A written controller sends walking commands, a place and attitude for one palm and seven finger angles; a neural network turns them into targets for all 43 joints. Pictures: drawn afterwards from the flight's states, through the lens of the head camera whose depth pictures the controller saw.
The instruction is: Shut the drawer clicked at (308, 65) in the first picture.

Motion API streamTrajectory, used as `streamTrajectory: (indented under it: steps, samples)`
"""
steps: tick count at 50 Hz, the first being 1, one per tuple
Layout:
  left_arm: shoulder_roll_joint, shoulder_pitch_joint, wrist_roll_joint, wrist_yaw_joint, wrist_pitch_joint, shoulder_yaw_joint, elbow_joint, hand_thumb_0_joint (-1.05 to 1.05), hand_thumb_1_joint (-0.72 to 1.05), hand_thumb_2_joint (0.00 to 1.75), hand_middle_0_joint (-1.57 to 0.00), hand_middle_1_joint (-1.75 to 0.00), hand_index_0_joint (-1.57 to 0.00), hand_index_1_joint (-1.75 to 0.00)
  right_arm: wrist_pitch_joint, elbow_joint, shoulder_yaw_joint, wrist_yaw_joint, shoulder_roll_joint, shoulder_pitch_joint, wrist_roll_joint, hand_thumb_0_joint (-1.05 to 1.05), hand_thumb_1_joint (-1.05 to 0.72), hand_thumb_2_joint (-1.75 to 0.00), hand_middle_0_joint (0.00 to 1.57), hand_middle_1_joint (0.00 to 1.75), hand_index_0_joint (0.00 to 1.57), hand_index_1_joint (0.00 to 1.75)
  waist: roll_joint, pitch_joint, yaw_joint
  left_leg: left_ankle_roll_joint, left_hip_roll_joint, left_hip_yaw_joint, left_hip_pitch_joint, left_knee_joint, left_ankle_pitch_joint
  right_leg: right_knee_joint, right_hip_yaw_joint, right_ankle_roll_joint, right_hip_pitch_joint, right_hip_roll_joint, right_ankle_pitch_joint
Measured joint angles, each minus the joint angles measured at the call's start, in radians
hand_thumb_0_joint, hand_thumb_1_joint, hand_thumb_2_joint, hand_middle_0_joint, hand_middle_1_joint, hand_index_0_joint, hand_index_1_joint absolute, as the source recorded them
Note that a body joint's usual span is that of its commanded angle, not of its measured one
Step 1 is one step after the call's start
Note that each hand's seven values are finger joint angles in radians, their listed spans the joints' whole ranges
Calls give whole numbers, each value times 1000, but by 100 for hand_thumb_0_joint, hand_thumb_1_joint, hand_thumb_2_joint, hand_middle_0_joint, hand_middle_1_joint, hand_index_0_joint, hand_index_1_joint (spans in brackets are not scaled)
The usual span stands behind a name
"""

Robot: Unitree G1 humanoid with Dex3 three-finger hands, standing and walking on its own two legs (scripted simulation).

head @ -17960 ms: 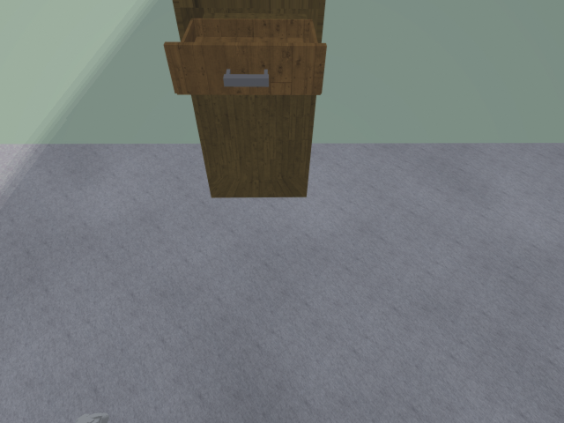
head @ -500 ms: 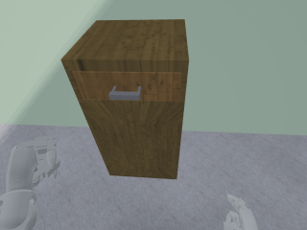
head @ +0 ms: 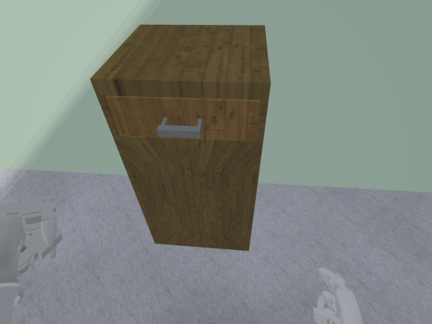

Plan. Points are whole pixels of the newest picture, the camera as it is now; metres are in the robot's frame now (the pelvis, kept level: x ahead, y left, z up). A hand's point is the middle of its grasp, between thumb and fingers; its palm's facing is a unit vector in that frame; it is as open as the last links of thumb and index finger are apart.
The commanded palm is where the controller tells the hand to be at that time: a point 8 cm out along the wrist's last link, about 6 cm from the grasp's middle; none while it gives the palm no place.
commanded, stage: step back with the hand held close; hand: left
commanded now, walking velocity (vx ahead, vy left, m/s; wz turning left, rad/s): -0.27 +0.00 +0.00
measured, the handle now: (180, 126) +0.62 +0.18 +0.02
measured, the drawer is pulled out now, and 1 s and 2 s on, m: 0.00 0.00 0.00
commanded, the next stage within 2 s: stop stepping back and stand still in 1.38 s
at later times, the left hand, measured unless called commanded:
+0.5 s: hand (28, 272) +0.13 +0.26 +0.15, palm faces +0.31 -0.80 -0.52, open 3.2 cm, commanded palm +0.07 +0.30 +0.17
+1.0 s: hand out of the picture +0.07 +0.27 +0.16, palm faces +0.36 -0.78 -0.52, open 3.2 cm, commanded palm +0.01 +0.30 +0.17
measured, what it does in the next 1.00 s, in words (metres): walks backwards: right foot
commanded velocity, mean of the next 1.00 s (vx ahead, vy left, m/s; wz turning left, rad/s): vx -0.31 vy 0.00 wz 0.00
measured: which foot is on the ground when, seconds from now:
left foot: down 0.00-1.00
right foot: down 0.00-0.78, up 0.80-0.94, down 0.96-1.00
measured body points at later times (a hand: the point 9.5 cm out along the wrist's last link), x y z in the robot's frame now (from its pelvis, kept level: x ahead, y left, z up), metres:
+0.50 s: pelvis -0.06 +0.02 -0.01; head -0.03 +0.02 +0.44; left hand +0.11 +0.30 +0.18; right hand +0.13 -0.22 -0.09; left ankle +0.01 +0.11 -0.74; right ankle -0.03 -0.11 -0.74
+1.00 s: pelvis -0.12 +0.02 -0.02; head -0.07 +0.04 +0.43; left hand +0.05 +0.31 +0.19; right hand +0.07 -0.21 -0.10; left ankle +0.01 +0.11 -0.74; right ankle -0.20 -0.10 -0.75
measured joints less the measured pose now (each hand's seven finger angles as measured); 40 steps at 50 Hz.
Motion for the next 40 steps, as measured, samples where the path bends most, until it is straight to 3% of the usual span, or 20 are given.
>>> streamTrajectory:
  steps: [6,14,29,35,40]
  samples:
    - [16,72,2,-5,-33,24,-34,1,89,90,-140,-160,-141,-160,63,-37,-24,9,-8,-16,1,1,-90,-90,20,30,21,30,-4,-8,-36,11,-7,14,-71,-4,19,11,14,12,-83,-8,17]
    - [60,128,2,2,-38,24,-73,1,88,90,-140,-160,-141,-160,102,-60,-56,-5,-15,-7,15,1,-90,-90,20,30,21,30,-23,6,-46,26,-24,26,-129,1,44,52,24,27,-159,-27,26]
    - [53,126,28,30,-105,56,-117,1,88,90,-140,-160,-141,-160,40,-78,-46,-3,2,3,18,1,-90,-90,20,30,21,30,-27,22,-47,39,-16,5,-240,88,73,123,4,26,-255,-21,59]
    - [43,122,27,50,-128,46,-132,1,88,90,-140,-160,-141,-160,18,-44,-49,-5,-3,16,11,1,-90,-90,20,30,21,30,-33,17,-43,32,-12,-14,-284,145,28,122,1,24,-275,-9,82]
    - [53,94,40,61,-140,50,-131,1,88,90,-140,-160,-141,-160,6,-24,-49,-17,-2,27,6,1,-90,-90,20,30,21,30,-39,24,-64,49,-13,-26,-291,133,95,179,22,30,-297,13,14]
